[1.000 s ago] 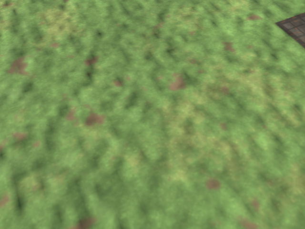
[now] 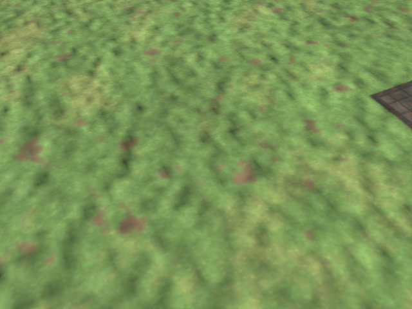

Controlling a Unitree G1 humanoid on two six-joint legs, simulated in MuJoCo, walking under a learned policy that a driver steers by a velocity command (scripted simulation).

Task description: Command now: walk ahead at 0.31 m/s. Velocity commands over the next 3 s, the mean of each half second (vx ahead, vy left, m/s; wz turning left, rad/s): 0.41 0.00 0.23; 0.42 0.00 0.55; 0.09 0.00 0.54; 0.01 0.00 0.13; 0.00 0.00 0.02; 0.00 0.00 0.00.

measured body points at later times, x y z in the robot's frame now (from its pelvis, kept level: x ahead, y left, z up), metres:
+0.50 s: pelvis +0.22 -0.03 -0.01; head +0.25 -0.03 +0.43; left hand +0.10 +0.17 -0.16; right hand +0.41 -0.23 -0.14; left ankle +0.37 +0.07 -0.71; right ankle +0.06 -0.11 -0.74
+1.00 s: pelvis +0.48 +0.03 +0.00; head +0.52 +0.06 +0.44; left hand +0.58 +0.32 -0.11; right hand +0.57 -0.24 -0.13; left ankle +0.37 +0.04 -0.74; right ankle +0.69 -0.04 -0.70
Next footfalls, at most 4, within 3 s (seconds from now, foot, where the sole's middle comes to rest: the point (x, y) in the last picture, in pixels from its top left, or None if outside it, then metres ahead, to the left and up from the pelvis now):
0.58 left None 0.41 0.05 -0.78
1.08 right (209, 261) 0.73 0.02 -0.78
1.52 left None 0.53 0.15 -0.78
1.86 right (222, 281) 0.66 -0.02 -0.78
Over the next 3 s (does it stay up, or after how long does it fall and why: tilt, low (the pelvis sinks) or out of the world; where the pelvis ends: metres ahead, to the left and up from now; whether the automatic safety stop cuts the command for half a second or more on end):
stays up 0.56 0.04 0.00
